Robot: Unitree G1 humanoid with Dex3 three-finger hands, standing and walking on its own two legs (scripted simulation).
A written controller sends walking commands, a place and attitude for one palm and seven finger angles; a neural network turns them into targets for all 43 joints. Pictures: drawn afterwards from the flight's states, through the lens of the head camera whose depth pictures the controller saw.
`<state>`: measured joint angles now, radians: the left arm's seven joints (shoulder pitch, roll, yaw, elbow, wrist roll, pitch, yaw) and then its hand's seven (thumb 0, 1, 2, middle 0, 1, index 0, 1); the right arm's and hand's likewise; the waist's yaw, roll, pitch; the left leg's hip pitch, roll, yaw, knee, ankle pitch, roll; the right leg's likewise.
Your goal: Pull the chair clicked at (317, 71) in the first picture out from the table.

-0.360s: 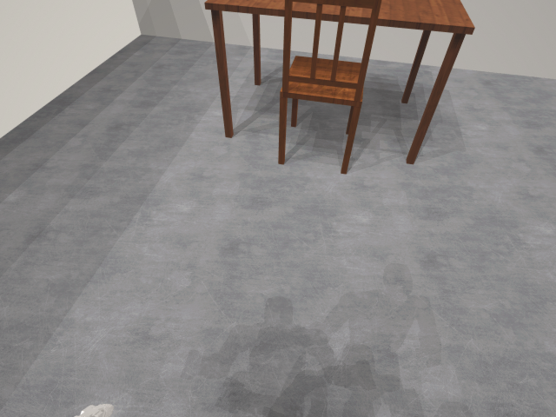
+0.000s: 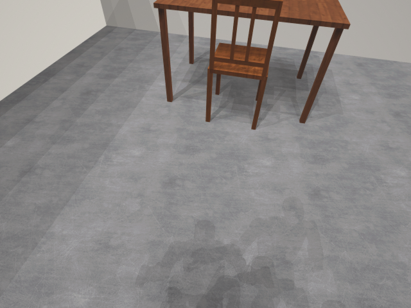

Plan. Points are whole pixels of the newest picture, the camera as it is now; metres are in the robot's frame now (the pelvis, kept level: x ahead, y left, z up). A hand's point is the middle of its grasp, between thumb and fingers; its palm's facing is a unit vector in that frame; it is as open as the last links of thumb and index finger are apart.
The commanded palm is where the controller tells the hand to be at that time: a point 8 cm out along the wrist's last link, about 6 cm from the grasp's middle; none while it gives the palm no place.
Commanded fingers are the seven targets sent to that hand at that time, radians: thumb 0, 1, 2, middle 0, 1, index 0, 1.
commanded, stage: stand and wait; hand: left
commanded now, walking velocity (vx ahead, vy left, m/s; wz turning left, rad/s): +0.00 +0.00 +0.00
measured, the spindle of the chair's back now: (234, 33) +1.56 -0.07 -0.09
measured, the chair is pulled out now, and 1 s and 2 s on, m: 0.00 0.00 0.00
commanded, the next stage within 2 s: look at it before walking up in 0.46 s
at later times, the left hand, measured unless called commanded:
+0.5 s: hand out of the picture +0.07 +0.24 -0.15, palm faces -0.02 -0.94 -0.33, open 7.4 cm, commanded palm none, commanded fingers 0.00 0.90 0.90 -0.20 -0.30 -0.20 -0.30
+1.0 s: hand out of the picture +0.07 +0.24 -0.15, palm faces -0.02 -0.95 -0.32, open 7.4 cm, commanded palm none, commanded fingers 0.00 0.90 0.90 -0.20 -0.30 -0.20 -0.30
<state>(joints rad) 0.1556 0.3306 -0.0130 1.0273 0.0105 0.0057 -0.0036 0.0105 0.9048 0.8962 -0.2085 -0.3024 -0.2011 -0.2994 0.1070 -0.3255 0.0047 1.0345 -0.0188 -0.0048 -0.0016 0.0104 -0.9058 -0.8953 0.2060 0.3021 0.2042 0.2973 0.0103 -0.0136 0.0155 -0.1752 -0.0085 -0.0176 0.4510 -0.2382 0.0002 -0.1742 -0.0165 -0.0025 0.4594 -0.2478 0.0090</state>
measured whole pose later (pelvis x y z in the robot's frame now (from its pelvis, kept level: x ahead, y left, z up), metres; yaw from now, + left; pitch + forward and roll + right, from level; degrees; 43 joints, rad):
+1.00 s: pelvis +0.00 +0.00 +0.00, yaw +0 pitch -2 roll +0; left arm 0.15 0.34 -0.01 1.09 0.01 0.00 0.00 0.01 0.91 0.90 -0.21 -0.30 -0.20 -0.30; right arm 0.11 -0.33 0.01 1.11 -0.01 -0.01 0.00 0.01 -0.91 -0.90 0.21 0.30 0.20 0.30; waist 0.01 -0.01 0.03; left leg -0.14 0.00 -0.01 0.38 -0.20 -0.01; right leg -0.14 -0.01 0.00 0.39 -0.21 0.00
